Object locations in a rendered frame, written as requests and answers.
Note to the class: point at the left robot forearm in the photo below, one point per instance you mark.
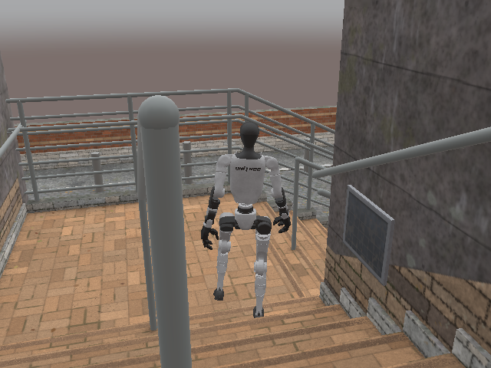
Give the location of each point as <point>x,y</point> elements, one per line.
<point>211,210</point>

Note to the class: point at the right robot upper arm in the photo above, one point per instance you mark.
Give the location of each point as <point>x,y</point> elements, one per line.
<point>275,177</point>

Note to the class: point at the right robot forearm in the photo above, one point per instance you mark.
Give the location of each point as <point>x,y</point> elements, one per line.
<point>282,206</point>

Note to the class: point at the left robot hand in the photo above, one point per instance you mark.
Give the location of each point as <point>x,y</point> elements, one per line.
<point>204,236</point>

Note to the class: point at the left robot upper arm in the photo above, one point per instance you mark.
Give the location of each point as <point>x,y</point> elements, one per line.
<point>220,175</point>

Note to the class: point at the right robot thigh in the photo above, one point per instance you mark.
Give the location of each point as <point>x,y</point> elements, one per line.
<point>262,237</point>

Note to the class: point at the right robot foot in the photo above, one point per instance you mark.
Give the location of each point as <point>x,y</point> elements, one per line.
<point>254,311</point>

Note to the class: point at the right robot hand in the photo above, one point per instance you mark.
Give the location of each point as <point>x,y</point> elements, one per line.
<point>282,221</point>

